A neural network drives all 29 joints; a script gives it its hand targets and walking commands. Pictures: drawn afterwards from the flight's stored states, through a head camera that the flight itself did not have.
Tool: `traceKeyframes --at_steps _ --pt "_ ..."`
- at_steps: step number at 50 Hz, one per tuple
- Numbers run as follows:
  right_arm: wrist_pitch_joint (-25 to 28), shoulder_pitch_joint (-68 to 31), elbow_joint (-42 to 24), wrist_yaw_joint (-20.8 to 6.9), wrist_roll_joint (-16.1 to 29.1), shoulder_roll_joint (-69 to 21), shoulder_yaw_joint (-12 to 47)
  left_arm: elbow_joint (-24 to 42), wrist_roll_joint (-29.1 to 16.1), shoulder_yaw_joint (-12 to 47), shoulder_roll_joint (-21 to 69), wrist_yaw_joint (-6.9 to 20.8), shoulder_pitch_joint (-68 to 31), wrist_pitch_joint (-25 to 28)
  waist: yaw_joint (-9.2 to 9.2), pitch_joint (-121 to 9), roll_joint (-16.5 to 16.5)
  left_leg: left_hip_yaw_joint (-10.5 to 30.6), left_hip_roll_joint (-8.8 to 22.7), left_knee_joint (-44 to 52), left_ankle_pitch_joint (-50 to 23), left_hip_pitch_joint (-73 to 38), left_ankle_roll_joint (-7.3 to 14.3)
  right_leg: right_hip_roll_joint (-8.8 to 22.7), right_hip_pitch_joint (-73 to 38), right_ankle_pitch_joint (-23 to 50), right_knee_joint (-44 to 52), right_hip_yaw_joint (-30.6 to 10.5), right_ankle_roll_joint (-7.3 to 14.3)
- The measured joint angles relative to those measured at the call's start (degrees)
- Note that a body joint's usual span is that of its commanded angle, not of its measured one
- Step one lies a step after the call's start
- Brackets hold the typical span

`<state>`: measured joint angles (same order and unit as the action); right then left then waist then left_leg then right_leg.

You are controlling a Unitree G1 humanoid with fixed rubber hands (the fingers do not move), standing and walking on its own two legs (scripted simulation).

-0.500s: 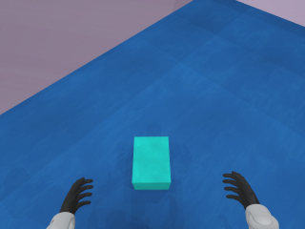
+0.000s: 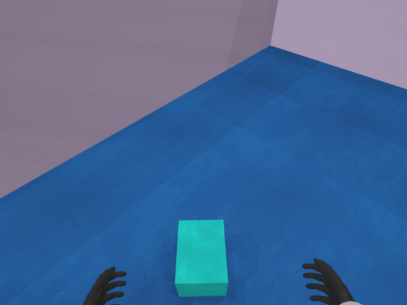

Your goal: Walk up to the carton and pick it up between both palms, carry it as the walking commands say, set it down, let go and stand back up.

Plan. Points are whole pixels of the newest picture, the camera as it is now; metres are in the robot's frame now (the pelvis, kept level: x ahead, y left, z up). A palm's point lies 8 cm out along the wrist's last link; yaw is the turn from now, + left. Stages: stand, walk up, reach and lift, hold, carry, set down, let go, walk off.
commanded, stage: stand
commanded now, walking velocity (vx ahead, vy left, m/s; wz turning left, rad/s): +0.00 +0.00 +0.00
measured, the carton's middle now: (201, 257) +0.48 +0.04 -0.68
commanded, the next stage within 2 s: none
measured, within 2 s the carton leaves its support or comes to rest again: neither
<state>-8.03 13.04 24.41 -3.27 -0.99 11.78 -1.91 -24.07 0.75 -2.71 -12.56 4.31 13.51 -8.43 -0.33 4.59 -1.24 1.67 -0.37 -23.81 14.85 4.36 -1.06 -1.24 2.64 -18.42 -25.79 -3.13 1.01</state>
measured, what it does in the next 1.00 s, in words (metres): stands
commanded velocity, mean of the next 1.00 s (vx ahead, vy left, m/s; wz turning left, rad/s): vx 0.00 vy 0.00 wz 0.00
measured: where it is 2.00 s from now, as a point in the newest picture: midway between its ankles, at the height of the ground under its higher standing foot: outside the picture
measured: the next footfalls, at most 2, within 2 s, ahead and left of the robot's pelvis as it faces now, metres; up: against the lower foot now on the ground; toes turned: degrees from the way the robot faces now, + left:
none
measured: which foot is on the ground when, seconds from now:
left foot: down 0.00-1.00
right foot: down 0.00-1.00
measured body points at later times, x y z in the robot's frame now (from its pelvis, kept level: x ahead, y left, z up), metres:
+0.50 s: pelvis +0.01 +0.02 +0.00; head +0.02 +0.03 +0.45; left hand +0.15 +0.31 -0.10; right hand +0.15 -0.27 -0.10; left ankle -0.02 +0.13 -0.74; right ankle -0.04 -0.11 -0.74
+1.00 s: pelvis -0.01 +0.02 +0.00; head -0.01 +0.03 +0.45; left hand +0.11 +0.33 -0.11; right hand +0.11 -0.28 -0.10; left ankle -0.02 +0.13 -0.74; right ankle -0.04 -0.11 -0.74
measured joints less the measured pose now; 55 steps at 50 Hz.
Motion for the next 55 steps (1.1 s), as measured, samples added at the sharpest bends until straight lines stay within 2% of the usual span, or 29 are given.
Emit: traceKeyframes --at_steps 5,13,33,55 --pt "3.3 -1.8 8.7 3.1 -1.1 3.2 0.1 -6.8 1.0 0.4 -3.0 -3.7 -1.3 3.3 0.2 -2.9 0.5 0.4 0.7 -3.9 1.6 5.4 -0.3 -0.8 4.1 -0.3 -1.3 0.4 -0.2" --pt "6.0 -2.7 16.2 4.1 -1.4 6.8 -0.4 -13.0 1.3 -0.4 -6.5 -4.9 -1.9 5.9 0.09 -3.8 0.3 0.2 0.6 -5.0 2.3 7.6 0.3 -0.7 5.9 -0.4 -1.4 0.2 -0.6" --pt "8.0 -4.6 23.3 4.6 -0.9 7.3 0.2 -20.3 1.3 1.2 -7.5 -5.7 -2.9 7.7 0.43 -3.9 0.1 -0.5 -0.7 -3.0 1.4 5.5 1.6 0.8 3.9 0.4 0.6 -0.4 -1.7" --pt "8.4 -5.3 29.4 4.2 -0.4 9.1 0.7 -26.3 0.9 2.0 -8.8 -5.4 -2.8 8.4 0.39 -3.6 0.3 -0.5 -0.9 0.4 -1.6 3.8 1.8 1.1 2.4 3.2 3.7 -0.5 -2.0"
